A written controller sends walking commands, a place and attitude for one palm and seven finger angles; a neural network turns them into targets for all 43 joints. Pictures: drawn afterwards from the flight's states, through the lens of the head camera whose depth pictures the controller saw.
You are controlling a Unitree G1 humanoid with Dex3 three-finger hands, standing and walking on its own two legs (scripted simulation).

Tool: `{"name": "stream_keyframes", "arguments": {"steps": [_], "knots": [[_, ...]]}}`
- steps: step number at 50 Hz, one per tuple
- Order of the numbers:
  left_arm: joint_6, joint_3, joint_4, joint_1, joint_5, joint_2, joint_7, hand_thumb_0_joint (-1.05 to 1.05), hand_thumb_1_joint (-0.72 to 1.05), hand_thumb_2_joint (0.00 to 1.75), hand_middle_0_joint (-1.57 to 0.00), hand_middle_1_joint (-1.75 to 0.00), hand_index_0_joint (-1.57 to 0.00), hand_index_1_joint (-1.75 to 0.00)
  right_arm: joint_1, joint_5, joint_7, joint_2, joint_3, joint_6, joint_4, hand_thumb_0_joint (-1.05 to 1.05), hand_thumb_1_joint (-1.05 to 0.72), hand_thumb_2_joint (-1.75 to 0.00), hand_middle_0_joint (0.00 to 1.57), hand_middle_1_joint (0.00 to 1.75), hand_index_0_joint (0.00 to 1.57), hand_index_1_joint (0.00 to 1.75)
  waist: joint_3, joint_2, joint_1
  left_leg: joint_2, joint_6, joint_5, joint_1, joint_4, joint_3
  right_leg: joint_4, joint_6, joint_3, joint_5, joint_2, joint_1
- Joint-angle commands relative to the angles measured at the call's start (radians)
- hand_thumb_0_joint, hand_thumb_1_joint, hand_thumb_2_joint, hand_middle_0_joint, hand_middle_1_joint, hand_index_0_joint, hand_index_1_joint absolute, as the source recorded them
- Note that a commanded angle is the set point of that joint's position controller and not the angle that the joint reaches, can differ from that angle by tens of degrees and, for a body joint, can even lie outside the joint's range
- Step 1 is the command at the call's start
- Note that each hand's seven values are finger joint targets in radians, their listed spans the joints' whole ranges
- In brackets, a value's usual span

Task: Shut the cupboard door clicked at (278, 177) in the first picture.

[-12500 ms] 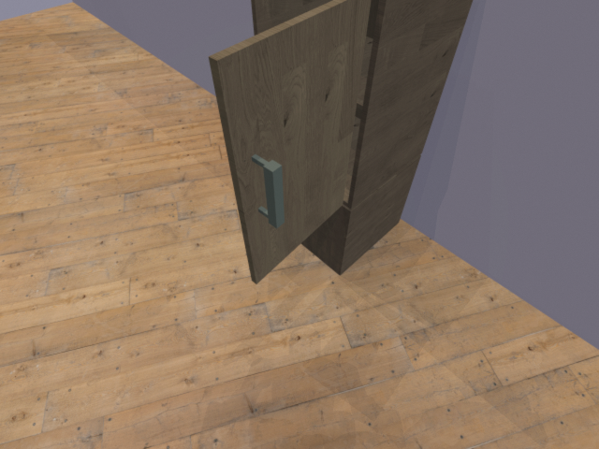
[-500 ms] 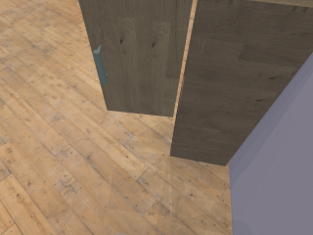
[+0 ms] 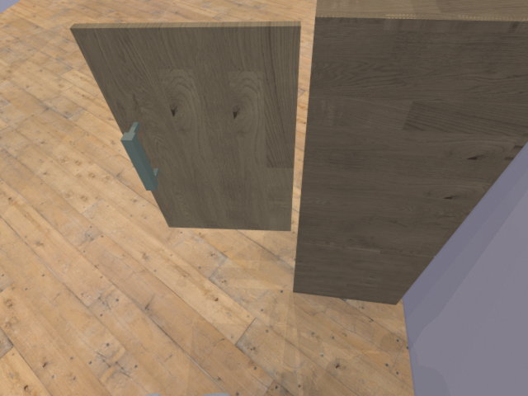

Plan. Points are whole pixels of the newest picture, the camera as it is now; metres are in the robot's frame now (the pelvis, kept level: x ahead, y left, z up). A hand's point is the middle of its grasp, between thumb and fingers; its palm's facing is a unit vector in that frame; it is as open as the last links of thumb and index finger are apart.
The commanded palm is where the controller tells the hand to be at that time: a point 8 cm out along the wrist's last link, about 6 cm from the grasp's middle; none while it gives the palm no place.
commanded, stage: take the last steps up to it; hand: left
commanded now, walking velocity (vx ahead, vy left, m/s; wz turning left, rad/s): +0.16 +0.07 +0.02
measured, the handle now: (144, 157) +0.58 +0.30 -0.02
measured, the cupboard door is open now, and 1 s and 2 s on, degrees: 95 95 95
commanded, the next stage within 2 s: come to a stop and stand still in 0.02 s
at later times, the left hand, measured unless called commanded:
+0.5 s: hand out of the picture +0.12 +0.23 -0.18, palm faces +0.04 -0.97 -0.24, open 7.4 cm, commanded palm none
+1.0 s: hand (172, 394) +0.15 +0.18 -0.17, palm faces -0.01 -0.98 -0.18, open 7.3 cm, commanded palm none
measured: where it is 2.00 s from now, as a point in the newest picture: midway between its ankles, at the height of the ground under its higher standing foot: outside the picture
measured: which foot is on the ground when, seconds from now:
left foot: up 0.00-0.24, down 0.26-0.60, up 0.62-0.78, down 0.80-1.00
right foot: down 0.00-0.28, up 0.30-0.58, down 0.60-1.00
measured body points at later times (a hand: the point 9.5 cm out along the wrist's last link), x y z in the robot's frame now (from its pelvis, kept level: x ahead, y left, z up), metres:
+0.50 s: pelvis +0.09 +0.03 +0.00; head +0.14 +0.03 +0.44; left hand +0.12 +0.28 -0.16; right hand +0.21 -0.20 -0.15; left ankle +0.16 +0.14 -0.74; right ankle +0.04 -0.08 -0.69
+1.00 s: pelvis +0.09 +0.00 +0.01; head +0.12 +0.01 +0.46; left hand +0.15 +0.23 -0.15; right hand +0.07 -0.22 -0.15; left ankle +0.08 +0.12 -0.74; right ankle +0.06 -0.10 -0.74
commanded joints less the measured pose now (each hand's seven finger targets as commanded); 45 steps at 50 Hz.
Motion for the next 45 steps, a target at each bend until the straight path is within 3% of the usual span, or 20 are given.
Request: {"name": "stream_keyframes", "arguments": {"steps": [1, 7, 10, 11, 12, 13, 14, 16, 21, 26, 27, 28, 29, 30, 31, 34, 37, 38, 40, 45], "knots": [[-0.022, 0.027, 0.025, 0.153, 0.006, 0.123, 0.015, 0.0, 0.9, 0.9, -0.2, -0.3, -0.2, -0.3, -0.021, 0.0, 0.004, -0.004, -0.01, -0.025, -0.078, 0.0, -0.9, -0.9, 0.2, 0.3, 0.2, 0.3, -0.061, -0.138, 0.028, 0.067, -0.041, 0.1, -0.168, -0.068, -0.015, -0.304, -0.105, 0.185, 0.439, -0.273, 0.17], [-0.018, 0.02, 0.07, 0.15, 0.004, 0.155, 0.015, 0.0, 0.9, 0.9, -0.2, -0.3, -0.2, -0.3, -0.102, 0.005, 0.011, -0.001, -0.002, -0.026, -0.109, 0.0, -0.9, -0.9, 0.2, 0.3, 0.2, 0.3, -0.051, -0.164, 0.041, 0.022, -0.052, 0.182, -0.088, -0.325, 0.041, -0.24, -0.089, 0.122, 0.618, -0.247, 0.198], [0.01, 0.014, 0.075, 0.113, 0.003, 0.167, 0.03, 0.0, 0.9, 0.9, -0.2, -0.3, -0.2, -0.3, -0.071, 0.005, -0.006, -0.03, 0.004, -0.025, -0.088, 0.0, -0.9, -0.9, 0.2, 0.3, 0.2, 0.3, -0.076, -0.164, 0.008, -0.007, -0.051, 0.367, 0.105, -0.51, 0.046, -0.099, -0.033, 0.089, 0.658, -0.198, 0.143], [0.018, 0.008, 0.074, 0.126, 0.0, 0.159, 0.034, 0.0, 0.9, 0.9, -0.2, -0.3, -0.2, -0.3, -0.035, 0.003, -0.013, -0.072, -0.002, -0.031, -0.081, 0.0, -0.9, -0.9, 0.2, 0.3, 0.2, 0.3, -0.12, -0.084, -0.001, 0.04, -0.028, 0.624, 0.211, -0.547, 0.012, -0.017, 0.009, 0.073, 0.57, -0.154, 0.117], [0.028, -0.001, 0.074, 0.167, -0.007, 0.13, 0.042, 0.0, 0.9, 0.9, -0.2, -0.3, -0.2, -0.3, -0.007, 0.004, -0.021, -0.133, -0.012, -0.034, -0.079, 0.0, -0.9, -0.9, 0.2, 0.3, 0.2, 0.3, -0.169, 0.031, 0.0, 0.173, 0.036, 0.987, 0.344, -0.49, -0.1, 0.043, 0.051, 0.051, 0.317, -0.106, 0.011], [0.043, -0.01, 0.071, 0.201, -0.008, 0.098, 0.053, 0.0, 0.9, 0.9, -0.2, -0.3, -0.2, -0.3, 0.019, 0.01, -0.029, -0.18, -0.023, -0.023, -0.075, 0.0, -0.9, -0.9, 0.2, 0.3, 0.2, 0.3, -0.177, 0.1, -0.006, 0.291, 0.109, 1.116, 0.34, -0.509, -0.171, 0.079, 0.071, 0.049, -0.09, -0.052, 0.001], [0.06, -0.013, 0.069, 0.215, -0.006, 0.096, 0.054, 0.0, 0.9, 0.9, -0.2, -0.3, -0.2, -0.3, -0.014, 0.013, -0.039, -0.191, -0.022, -0.017, -0.082, 0.0, -0.9, -0.9, 0.2, 0.3, 0.2, 0.3, -0.166, 0.141, 0.005, 0.321, 0.147, 1.116, 0.3, -0.557, -0.187, 0.176, 0.078, 0.069, -0.299, -0.027, -0.002], [0.087, -0.004, 0.059, 0.18, -0.009, 0.128, 0.048, 0.0, 0.9, 0.9, -0.2, -0.3, -0.2, -0.3, -0.056, 0.009, -0.062, -0.189, -0.023, -0.003, -0.101, 0.0, -0.9, -0.9, 0.2, 0.3, 0.2, 0.3, -0.127, 0.216, -0.003, 0.343, 0.193, 1.207, 0.258, -0.58, -0.22, 0.368, 0.084, 0.124, -0.37, -0.023, -0.069], [0.108, 0.022, 0.008, 0.138, -0.006, 0.121, 0.031, 0.0, 0.9, 0.9, -0.2, -0.3, -0.2, -0.3, -0.138, 0.0, -0.065, -0.22, -0.053, 0.02, -0.156, 0.0, -0.9, -0.9, 0.2, 0.3, 0.2, 0.3, -0.198, 0.066, -0.002, 0.352, 0.217, 0.848, 0.231, -0.576, -0.199, 0.458, 0.073, 0.153, -0.322, -0.005, -0.122], [0.109, 0.027, -0.017, 0.18, 0.003, 0.104, 0.021, 0.0, 0.9, 0.9, -0.2, -0.3, -0.2, -0.3, -0.21, -0.006, -0.047, -0.204, -0.054, 0.027, -0.178, 0.0, -0.9, -0.9, 0.2, 0.3, 0.2, 0.3, -0.157, 0.129, 0.039, 0.284, 0.142, 0.356, 0.038, -0.632, -0.151, 0.197, 0.053, 0.104, -0.173, 0.001, 0.04], [0.105, 0.027, -0.007, 0.219, 0.005, 0.109, 0.021, 0.0, 0.9, 0.9, -0.2, -0.3, -0.2, -0.3, -0.212, -0.002, -0.042, -0.198, -0.053, 0.031, -0.182, 0.0, -0.9, -0.9, 0.2, 0.3, 0.2, 0.3, -0.158, 0.079, 0.055, 0.247, 0.111, 0.222, -0.011, -0.612, -0.129, 0.073, 0.052, 0.081, -0.069, 0.01, 0.118], [0.1, 0.031, -0.004, 0.24, 0.013, 0.141, 0.024, 0.0, 0.9, 0.9, -0.2, -0.3, -0.2, -0.3, -0.209, 0.006, -0.035, -0.17, -0.053, 0.037, -0.187, 0.0, -0.9, -0.9, 0.2, 0.3, 0.2, 0.3, -0.118, -0.036, 0.064, 0.169, 0.062, 0.081, -0.083, -0.541, -0.085, -0.082, 0.038, 0.145, -0.025, -0.027, 0.151], [0.091, 0.036, -0.027, 0.193, 0.024, 0.215, 0.028, 0.0, 0.9, 0.9, -0.2, -0.3, -0.2, -0.3, -0.191, 0.014, -0.025, -0.107, -0.045, 0.047, -0.201, 0.0, -0.9, -0.9, 0.2, 0.3, 0.2, 0.3, -0.062, -0.272, 0.042, 0.037, -0.013, -0.071, -0.133, -0.394, 0.0, -0.264, -0.038, 0.399, -0.15, -0.207, 0.056], [0.087, 0.033, -0.058, 0.108, 0.018, 0.257, 0.027, 0.0, 0.9, 0.9, -0.2, -0.3, -0.2, -0.3, -0.212, 0.013, -0.012, -0.088, -0.038, 0.055, -0.214, 0.0, -0.9, -0.9, 0.2, 0.3, 0.2, 0.3, -0.008, -0.3, 0.042, -0.005, -0.028, -0.101, -0.036, -0.252, -0.002, -0.378, -0.118, 0.465, -0.256, -0.322, -0.139], [0.08, 0.028, -0.072, 0.046, 0.02, 0.257, 0.027, 0.0, 0.9, 0.9, -0.2, -0.3, -0.2, -0.3, -0.217, 0.01, -0.008, -0.087, -0.041, 0.058, -0.204, 0.0, -0.9, -0.9, 0.2, 0.3, 0.2, 0.3, -0.018, -0.197, 0.026, -0.019, -0.022, -0.08, 0.009, -0.14, -0.021, -0.369, -0.136, 0.451, -0.247, -0.309, -0.207], [0.061, 0.015, -0.058, -0.011, 0.014, 0.202, 0.028, 0.0, 0.9, 0.9, -0.2, -0.3, -0.2, -0.3, -0.147, 0.01, -0.014, -0.084, -0.035, 0.046, -0.157, 0.0, -0.9, -0.9, 0.2, 0.3, 0.2, 0.3, -0.026, -0.251, -0.001, -0.01, -0.021, -0.033, -0.023, -0.102, -0.042, -0.247, -0.122, 0.318, 0.165, -0.218, -0.065], [0.051, 0.011, -0.014, 0.039, 0.006, 0.203, 0.03, 0.0, 0.9, 0.9, -0.2, -0.3, -0.2, -0.3, -0.094, 0.014, -0.024, -0.052, -0.014, 0.023, -0.114, 0.0, -0.9, -0.9, 0.2, 0.3, 0.2, 0.3, -0.094, -0.165, 0.006, -0.016, -0.039, 0.053, 0.07, -0.444, -0.007, -0.109, -0.094, 0.265, 0.479, -0.187, 0.109], [0.048, 0.007, 0.003, 0.046, -0.003, 0.199, 0.029, 0.0, 0.9, 0.9, -0.2, -0.3, -0.2, -0.3, -0.061, 0.014, -0.027, -0.055, -0.007, 0.012, -0.093, 0.0, -0.9, -0.9, 0.2, 0.3, 0.2, 0.3, -0.12, -0.133, -0.001, -0.007, -0.035, 0.211, 0.157, -0.578, -0.022, -0.068, -0.055, 0.255, 0.482, -0.168, 0.113], [0.049, -0.009, 0.019, 0.08, -0.013, 0.143, 0.022, 0.0, 0.9, 0.9, -0.2, -0.3, -0.2, -0.3, -0.064, 0.007, -0.038, -0.109, -0.005, -0.012, -0.073, 0.0, -0.9, -0.9, 0.2, 0.3, 0.2, 0.3, -0.139, 0.038, 0.036, 0.144, 0.023, 0.524, 0.214, -0.613, -0.156, -0.068, 0.027, 0.196, 0.265, -0.074, 0.087], [0.063, -0.012, 0.069, 0.051, -0.011, 0.142, 0.022, 0.0, 0.9, 0.9, -0.2, -0.3, -0.2, -0.3, -0.053, 0.007, -0.048, -0.094, 0.012, -0.014, -0.026, 0.0, -0.9, -0.9, 0.2, 0.3, 0.2, 0.3, -0.066, 0.056, 0.04, 0.109, 0.005, 0.394, 0.126, -0.661, -0.122, -0.148, 0.03, 0.176, 0.153, -0.061, 0.167]]}}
